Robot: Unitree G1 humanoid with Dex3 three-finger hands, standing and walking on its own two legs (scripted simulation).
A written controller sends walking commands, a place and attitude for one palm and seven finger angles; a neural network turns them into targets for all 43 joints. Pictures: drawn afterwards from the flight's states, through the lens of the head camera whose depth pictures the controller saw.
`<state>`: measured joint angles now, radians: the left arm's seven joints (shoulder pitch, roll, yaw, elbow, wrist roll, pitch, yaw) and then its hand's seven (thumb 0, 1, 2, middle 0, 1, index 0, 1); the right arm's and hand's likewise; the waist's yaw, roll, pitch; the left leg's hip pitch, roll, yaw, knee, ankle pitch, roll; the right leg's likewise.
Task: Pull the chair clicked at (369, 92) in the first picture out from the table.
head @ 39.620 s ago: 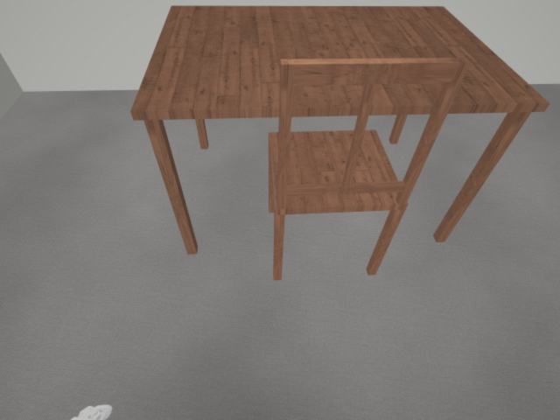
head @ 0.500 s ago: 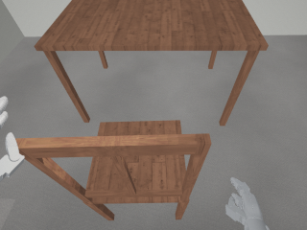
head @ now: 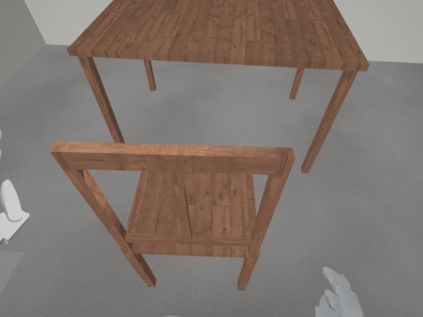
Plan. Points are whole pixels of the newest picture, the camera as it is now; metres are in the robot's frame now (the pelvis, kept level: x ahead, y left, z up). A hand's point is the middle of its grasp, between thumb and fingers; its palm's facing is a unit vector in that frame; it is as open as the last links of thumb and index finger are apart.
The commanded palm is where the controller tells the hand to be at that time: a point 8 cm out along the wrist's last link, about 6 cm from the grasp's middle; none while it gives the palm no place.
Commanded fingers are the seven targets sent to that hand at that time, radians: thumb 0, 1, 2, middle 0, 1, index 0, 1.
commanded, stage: step back with the hand held close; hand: left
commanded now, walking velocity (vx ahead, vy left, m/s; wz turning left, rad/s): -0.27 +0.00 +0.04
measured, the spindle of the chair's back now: (182, 209) +0.35 +0.10 -0.07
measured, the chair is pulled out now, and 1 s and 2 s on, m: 0.55 0.55 0.55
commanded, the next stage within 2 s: stop stepping back and stand still in 0.78 s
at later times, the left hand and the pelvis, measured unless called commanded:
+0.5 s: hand out of the picture +0.13 +0.27 +0.18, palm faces +0.57 -0.63 -0.53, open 7.4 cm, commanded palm +0.07 +0.30 +0.19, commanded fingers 0.00 0.90 0.90 -0.20 -0.30 -0.20 -0.30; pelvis -0.04 -0.01 -0.02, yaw +7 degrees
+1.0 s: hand out of the picture +0.12 +0.24 +0.20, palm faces +0.39 -0.76 -0.51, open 7.4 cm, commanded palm +0.06 +0.29 +0.19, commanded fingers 0.00 0.90 0.90 -0.20 -0.30 -0.20 -0.30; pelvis -0.09 -0.01 +0.00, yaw -1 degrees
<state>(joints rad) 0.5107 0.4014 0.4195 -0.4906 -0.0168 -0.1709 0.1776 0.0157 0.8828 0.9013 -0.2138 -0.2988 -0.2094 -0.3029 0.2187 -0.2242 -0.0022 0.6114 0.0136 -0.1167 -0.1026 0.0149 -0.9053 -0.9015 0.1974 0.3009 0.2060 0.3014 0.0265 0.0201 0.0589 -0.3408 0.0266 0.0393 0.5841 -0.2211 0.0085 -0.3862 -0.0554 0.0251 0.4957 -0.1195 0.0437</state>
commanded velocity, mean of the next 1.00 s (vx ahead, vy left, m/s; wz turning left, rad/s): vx -0.33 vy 0.01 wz -0.07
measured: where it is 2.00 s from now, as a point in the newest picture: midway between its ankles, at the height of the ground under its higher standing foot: outside the picture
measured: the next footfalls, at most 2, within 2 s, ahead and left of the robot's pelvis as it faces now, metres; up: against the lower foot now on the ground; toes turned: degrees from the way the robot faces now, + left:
right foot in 0.84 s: -0.07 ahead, -0.14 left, +0.00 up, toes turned -3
left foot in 1.04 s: -0.02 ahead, +0.09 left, +0.00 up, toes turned -1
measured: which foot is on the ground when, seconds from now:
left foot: down 0.00-0.86, up 0.88-1.00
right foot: down 0.00-0.60, up 0.62-0.82, down 0.84-1.00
